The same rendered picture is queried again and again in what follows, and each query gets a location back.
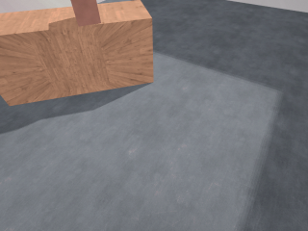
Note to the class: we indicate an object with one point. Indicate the carton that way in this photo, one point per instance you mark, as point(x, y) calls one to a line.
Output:
point(86, 12)

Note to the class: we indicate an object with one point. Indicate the pedestal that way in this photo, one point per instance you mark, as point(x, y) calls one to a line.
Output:
point(45, 55)

